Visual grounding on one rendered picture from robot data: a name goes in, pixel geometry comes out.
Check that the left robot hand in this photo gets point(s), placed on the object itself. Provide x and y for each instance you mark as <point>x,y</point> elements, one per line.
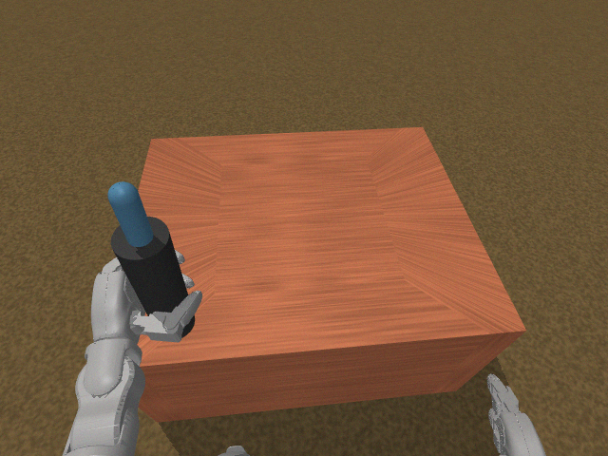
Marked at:
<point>116,310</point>

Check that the left robot arm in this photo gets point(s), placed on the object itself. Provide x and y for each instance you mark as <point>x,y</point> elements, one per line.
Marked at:
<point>108,389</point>

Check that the bottle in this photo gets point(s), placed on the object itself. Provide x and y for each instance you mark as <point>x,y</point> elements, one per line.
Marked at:
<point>145,250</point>

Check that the right robot hand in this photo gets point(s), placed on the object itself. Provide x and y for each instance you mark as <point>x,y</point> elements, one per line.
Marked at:
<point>513,431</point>

